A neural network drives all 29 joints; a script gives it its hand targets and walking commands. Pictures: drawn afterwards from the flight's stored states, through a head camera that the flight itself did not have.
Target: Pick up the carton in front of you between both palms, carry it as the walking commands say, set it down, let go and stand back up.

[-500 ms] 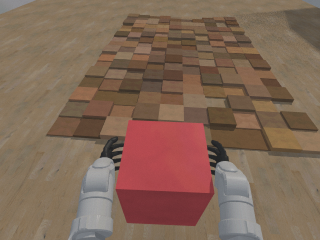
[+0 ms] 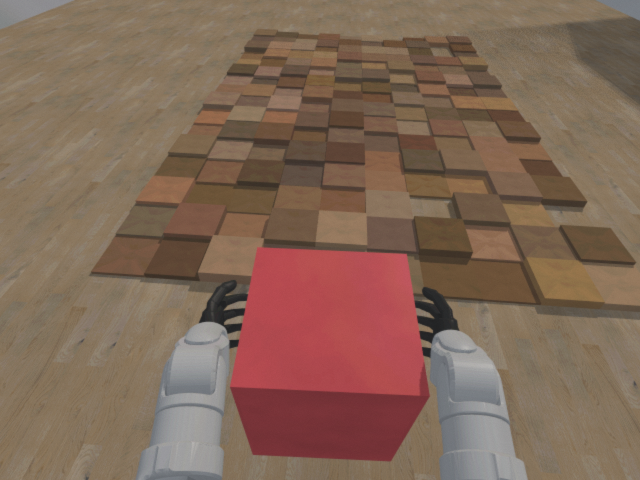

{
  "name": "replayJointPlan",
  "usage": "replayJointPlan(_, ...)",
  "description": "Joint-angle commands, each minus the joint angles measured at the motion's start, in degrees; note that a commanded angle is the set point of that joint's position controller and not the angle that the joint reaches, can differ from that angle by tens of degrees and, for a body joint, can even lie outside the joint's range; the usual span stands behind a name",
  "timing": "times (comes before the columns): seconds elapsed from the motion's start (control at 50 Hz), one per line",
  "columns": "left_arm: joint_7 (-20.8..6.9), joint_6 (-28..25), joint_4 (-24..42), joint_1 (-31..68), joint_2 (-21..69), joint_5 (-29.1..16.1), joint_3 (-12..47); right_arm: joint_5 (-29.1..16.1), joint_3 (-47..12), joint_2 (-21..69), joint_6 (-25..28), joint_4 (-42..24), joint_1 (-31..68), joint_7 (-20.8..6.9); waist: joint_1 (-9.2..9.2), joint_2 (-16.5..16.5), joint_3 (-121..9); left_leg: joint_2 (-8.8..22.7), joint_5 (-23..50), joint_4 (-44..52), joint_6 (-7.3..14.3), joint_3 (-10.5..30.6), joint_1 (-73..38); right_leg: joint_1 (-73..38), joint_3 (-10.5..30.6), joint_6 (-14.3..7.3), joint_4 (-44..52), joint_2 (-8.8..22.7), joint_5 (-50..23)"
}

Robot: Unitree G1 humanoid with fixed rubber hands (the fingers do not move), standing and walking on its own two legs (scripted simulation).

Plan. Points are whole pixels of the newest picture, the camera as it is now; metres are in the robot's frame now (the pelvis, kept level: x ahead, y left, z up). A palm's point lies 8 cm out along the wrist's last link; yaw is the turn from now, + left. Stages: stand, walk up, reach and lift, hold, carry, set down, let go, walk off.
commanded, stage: hold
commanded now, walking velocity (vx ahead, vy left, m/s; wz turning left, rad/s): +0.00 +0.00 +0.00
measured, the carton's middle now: (326, 358) +0.30 +0.00 -0.03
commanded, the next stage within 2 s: carry in 0.36 s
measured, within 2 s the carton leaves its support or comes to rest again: neither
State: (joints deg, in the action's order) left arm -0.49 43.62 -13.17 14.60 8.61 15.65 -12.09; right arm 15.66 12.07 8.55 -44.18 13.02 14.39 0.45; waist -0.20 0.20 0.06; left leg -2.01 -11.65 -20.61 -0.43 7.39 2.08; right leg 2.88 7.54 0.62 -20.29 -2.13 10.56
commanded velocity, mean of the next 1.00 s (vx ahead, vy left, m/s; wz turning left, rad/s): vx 0.34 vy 0.00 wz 0.00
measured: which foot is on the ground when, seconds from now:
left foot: down 0.00-0.80, up 0.82-1.00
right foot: down 0.00-0.58, up 0.60-0.76, down 0.78-1.00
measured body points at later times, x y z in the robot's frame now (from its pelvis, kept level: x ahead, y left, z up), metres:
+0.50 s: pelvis +0.00 +0.00 -0.01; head -0.04 +0.00 +0.44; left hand +0.30 +0.16 +0.05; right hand +0.31 -0.15 +0.05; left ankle +0.00 +0.13 -0.74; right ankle +0.02 -0.13 -0.75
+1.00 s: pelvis +0.20 +0.02 +0.00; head +0.20 +0.02 +0.45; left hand +0.47 +0.19 +0.07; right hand +0.49 -0.12 +0.07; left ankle +0.23 +0.14 -0.71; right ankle +0.12 -0.08 -0.75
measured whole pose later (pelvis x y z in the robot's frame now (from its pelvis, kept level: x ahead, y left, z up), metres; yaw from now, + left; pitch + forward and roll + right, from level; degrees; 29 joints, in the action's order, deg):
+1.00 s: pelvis +0.20 +0.02 +0.00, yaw +2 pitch +6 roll +1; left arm 5.9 69.7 19.7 8.6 7.6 5.9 -5.2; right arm 5.3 7.1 7.6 -69.7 -19.1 8.7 5.7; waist -1.2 -1.3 -7.2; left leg 3.6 -18.6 -43.4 0.4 -7.5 30.7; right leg 6.8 -9.4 -0.4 -17.0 2.6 16.0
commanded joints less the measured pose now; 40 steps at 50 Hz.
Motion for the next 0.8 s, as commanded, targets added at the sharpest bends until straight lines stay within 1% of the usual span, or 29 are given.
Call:
replayJointPlan(0.0,-13.30,-1.84,2.14,27.17,53.11,-15.26,30.73,-15.88,-31.35,52.71,2.39,-3.35,28.49,-14.10,0.01,0.11,-12.55,-3.19,11.25,2.70,-0.55,-3.08,-0.91,-3.46,-3.32,0.47,2.12,-3.46,-10.17)
replayJointPlan(0.32,-13.70,-2.20,0.19,29.84,53.39,-14.72,29.95,-15.52,-30.80,53.23,2.62,-1.46,31.09,-14.35,-0.04,-0.04,-11.94,-2.99,7.22,2.61,-0.18,-3.37,0.42,-2.59,-3.58,0.30,2.03,-3.16,-6.48)
replayJointPlan(0.34,-13.61,-2.02,0.44,30.37,53.09,-14.99,30.58,-15.59,-30.77,53.22,2.56,-1.47,31.99,-14.29,-0.07,-1.13,-10.76,5.76,-2.44,-1.51,0.87,-0.68,8.20,4.62,-1.61,-0.75,-1.72,6.22,3.40)
replayJointPlan(0.36,-13.43,-1.99,0.76,30.26,52.83,-15.52,30.65,-16.03,-31.35,52.91,2.56,-2.19,31.89,-14.25,0.35,-1.29,-12.12,5.79,-14.37,-0.77,1.04,0.53,9.78,7.34,0.94,-1.33,0.22,6.64,16.01)
replayJointPlan(0.38,-13.17,-1.93,2.07,30.22,53.04,-16.05,31.62,-16.88,-32.75,53.22,2.46,-3.57,32.43,-14.11,0.08,-1.37,-10.64,4.99,-24.09,-0.10,1.13,0.44,12.97,10.02,1.53,-1.68,1.90,6.66,26.64)
replayJointPlan(0.4,-12.84,-1.68,4.14,30.76,53.04,-16.73,32.91,-17.81,-34.00,53.30,2.22,-5.39,33.18,-13.95,-0.12,-2.11,-10.14,4.05,-27.56,-1.37,1.17,-0.67,15.24,11.20,1.90,-2.24,2.19,6.82,31.30)
replayJointPlan(0.42,-12.44,-1.24,6.17,31.02,52.96,-17.49,34.18,-18.73,-35.19,53.16,1.76,-7.28,33.67,-13.68,-0.30,-3.25,-10.74,3.65,-23.96,-4.16,0.82,-2.48,16.22,10.64,2.55,-2.81,2.29,7.99,29.63)
replayJointPlan(0.46,-11.46,0.44,9.78,29.88,52.64,-19.52,37.03,-20.92,-38.44,53.15,0.05,-10.74,33.14,-12.99,-0.46,-6.54,-15.54,1.63,-12.57,-11.64,-0.19,-8.01,16.53,7.44,5.76,-4.56,4.12,11.54,24.69)
replayJointPlan(0.48,-10.89,1.67,11.84,29.06,52.00,-20.38,38.61,-22.21,-40.27,53.01,-1.13,-12.61,32.55,-12.70,-0.40,-8.07,-17.11,0.93,-11.79,-11.23,-0.23,-9.85,16.85,6.72,6.86,-5.69,4.48,12.93,25.05)
replayJointPlan(0.5,-10.41,3.12,14.03,28.88,51.24,-21.32,40.02,-23.53,-41.67,52.52,-2.49,-14.23,32.42,-12.45,-0.38,-8.35,-17.67,0.87,-12.40,-9.42,0.11,-10.76,15.94,7.91,6.18,-6.13,4.39,13.21,26.64)
replayJointPlan(0.52,-10.00,4.78,16.32,29.09,50.20,-22.32,41.38,-24.83,-42.80,51.84,-4.04,-15.87,32.47,-12.17,-0.27,-7.60,-17.31,0.89,-13.40,-7.03,0.59,-11.17,13.62,10.62,4.33,-5.73,3.67,12.45,28.25)
replayJointPlan(0.54,-9.66,6.54,18.09,29.30,49.25,-23.33,42.49,-25.96,-43.53,51.04,-5.77,-17.39,32.77,-11.87,-0.02,-5.65,-16.31,2.11,-14.55,-3.70,1.26,-9.82,9.56,15.12,1.07,-4.67,0.76,10.82,27.94)
replayJointPlan(0.56,-9.41,8.43,19.74,29.67,48.49,-24.53,43.55,-26.69,-43.87,49.87,-7.59,-18.07,31.98,-11.46,0.62,0.71,-15.07,7.13,-19.27,1.48,3.03,-2.38,5.53,20.83,-4.66,-2.58,-7.04,7.52,24.24)
replayJointPlan(0.58,-9.26,10.42,21.13,30.71,48.08,-25.89,44.66,-27.18,-43.92,48.70,-9.42,-18.29,30.11,-10.99,1.54,11.60,-14.45,15.74,-24.82,7.75,6.63,11.63,-0.09,29.20,-11.79,-0.17,-20.98,3.67,18.09)
replayJointPlan(0.6,-9.18,12.36,22.23,31.02,47.78,-27.40,45.45,-27.64,-44.14,47.44,-11.15,-19.32,28.85,-10.36,1.82,15.38,-11.06,20.75,-19.75,9.79,10.29,20.09,-3.52,38.10,-13.60,0.63,-23.32,2.58,18.94)
replayJointPlan(0.62,-9.24,13.94,23.42,31.66,48.42,-29.12,46.63,-27.70,-44.57,46.80,-12.75,-21.43,28.29,-9.70,1.90,12.95,-10.38,21.93,-11.71,9.28,12.34,20.27,-3.97,39.34,-12.09,0.17,-22.65,4.38,20.15)
replayJointPlan(0.64,-9.33,15.24,24.31,31.21,49.14,-30.69,47.39,-28.12,-44.98,46.86,-14.20,-23.91,28.03,-9.14,2.01,9.63,-12.01,21.42,-5.74,8.32,12.20,16.54,-4.54,37.45,-12.51,0.04,-19.68,4.49,19.20)
replayJointPlan(0.66,-9.35,16.27,25.34,30.68,49.76,-31.77,47.92,-28.92,-45.59,47.35,-15.38,-26.83,28.69,-8.83,2.05,8.09,-14.17,19.96,-1.78,7.16,11.00,11.96,-5.01,34.27,-13.74,0.05,-16.40,3.53,16.26)
replayJointPlan(0.7,-9.03,18.29,27.45,26.92,50.44,-32.83,48.23,-30.59,-46.83,48.31,-17.70,-31.02,27.35,-8.61,1.55,9.48,-17.44,15.82,3.41,4.14,8.32,2.98,-3.88,25.83,-16.90,-0.15,-8.69,1.10,9.30)
replayJointPlan(0.72,-8.81,19.22,28.54,24.65,50.63,-32.87,48.12,-31.12,-47.15,48.65,-18.80,-32.24,26.11,-8.69,0.93,9.04,-18.86,13.60,3.21,1.43,6.93,-1.77,-0.72,18.10,-18.98,-0.14,-2.82,0.28,4.63)
replayJointPlan(0.74,-8.59,20.14,29.61,22.81,50.57,-32.66,47.80,-31.50,-47.32,48.89,-19.84,-32.85,23.60,-8.87,0.80,7.16,-20.53,11.79,1.37,-2.33,5.53,-5.86,5.83,6.55,-19.15,-0.25,0.70,0.94,0.69)
replayJointPlan(0.76,-8.39,21.08,30.44,20.70,50.30,-32.23,47.18,-31.68,-47.32,48.68,-20.77,-33.30,21.44,-9.15,0.24,3.67,-22.74,10.38,-0.43,-8.93,3.82,-8.91,15.22,-6.83,-14.78,-1.37,1.72,5.02,0.99)
replayJointPlan(0.78,-8.15,21.82,30.96,17.88,48.84,-30.90,46.16,-32.15,-47.43,48.35,-21.84,-34.62,21.42,-9.63,-1.31,-7.69,-24.56,7.45,-8.49,-23.08,1.44,-13.46,27.45,-16.57,3.06,-5.51,6.00,17.11,12.88)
